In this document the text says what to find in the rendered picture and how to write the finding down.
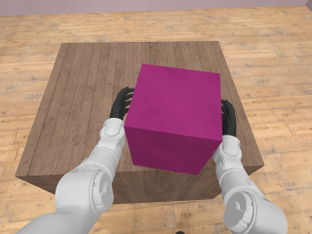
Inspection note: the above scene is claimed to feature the right robot forearm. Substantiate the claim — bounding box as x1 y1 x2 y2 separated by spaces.
213 135 288 232

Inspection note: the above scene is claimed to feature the robot left hand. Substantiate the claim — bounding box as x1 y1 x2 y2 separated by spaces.
109 87 135 121

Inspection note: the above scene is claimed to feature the carton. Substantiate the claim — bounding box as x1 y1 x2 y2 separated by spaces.
124 63 223 176

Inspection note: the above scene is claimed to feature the robot left upper arm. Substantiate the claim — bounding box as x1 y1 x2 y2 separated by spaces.
16 169 114 234

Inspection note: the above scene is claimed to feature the pedestal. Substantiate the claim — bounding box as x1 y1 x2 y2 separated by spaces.
15 41 265 205

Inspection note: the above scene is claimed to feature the left robot forearm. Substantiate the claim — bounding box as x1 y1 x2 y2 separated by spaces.
55 118 126 207

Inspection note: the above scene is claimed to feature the robot right hand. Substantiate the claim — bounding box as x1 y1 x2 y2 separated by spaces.
221 99 237 137

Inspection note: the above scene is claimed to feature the robot right upper arm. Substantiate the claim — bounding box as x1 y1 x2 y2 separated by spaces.
223 191 288 234

